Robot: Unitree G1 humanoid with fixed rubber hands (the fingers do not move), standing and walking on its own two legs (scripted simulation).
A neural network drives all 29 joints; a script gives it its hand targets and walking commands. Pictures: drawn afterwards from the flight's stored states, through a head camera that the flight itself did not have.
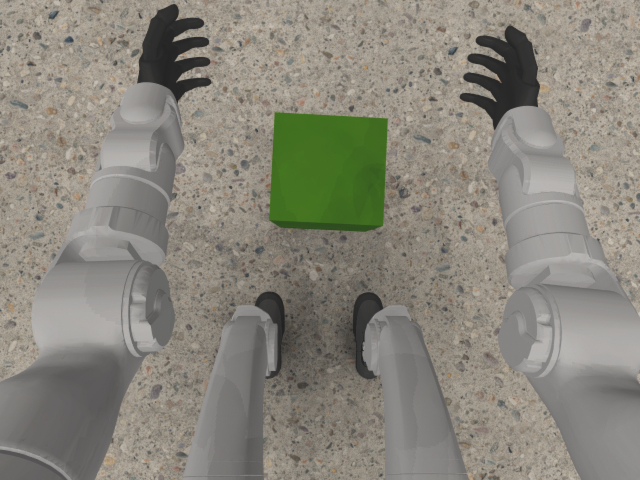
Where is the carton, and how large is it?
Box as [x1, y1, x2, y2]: [269, 112, 387, 231]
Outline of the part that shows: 275,112 269,219 281,227 365,231 382,225 387,118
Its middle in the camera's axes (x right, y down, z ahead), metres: +0.01 -0.12 +0.84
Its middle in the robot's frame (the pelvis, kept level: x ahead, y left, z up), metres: +0.49 -0.01 -0.51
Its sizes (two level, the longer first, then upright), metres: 0.210 0.200 0.250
